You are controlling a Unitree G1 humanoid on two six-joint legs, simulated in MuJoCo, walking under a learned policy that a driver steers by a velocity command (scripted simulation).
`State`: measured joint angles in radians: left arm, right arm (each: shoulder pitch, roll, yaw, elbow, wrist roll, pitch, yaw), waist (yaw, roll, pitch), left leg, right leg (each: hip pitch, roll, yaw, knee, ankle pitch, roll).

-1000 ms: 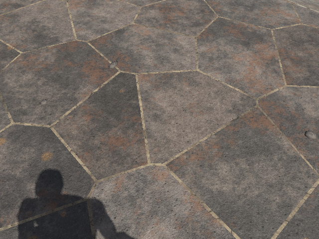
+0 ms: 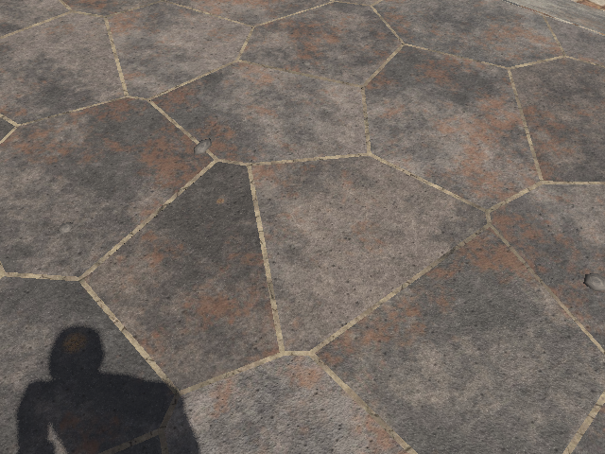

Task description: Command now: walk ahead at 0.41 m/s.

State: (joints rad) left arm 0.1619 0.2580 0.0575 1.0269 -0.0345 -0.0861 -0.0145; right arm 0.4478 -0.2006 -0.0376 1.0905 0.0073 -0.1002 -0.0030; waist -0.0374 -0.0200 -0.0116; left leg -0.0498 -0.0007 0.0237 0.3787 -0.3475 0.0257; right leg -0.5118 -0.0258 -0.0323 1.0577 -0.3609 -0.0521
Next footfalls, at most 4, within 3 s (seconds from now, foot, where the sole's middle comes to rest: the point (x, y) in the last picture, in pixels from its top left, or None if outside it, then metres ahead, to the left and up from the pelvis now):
0.26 right None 0.31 -0.14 -0.78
0.80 left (252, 406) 0.63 0.10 -0.78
1.36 right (351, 301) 0.92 -0.16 -0.78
1.84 left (315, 207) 1.27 -0.08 -0.78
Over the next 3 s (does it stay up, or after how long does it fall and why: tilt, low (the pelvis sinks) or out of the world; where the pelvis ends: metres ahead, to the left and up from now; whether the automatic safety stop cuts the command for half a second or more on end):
stays up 1.41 -0.24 0.00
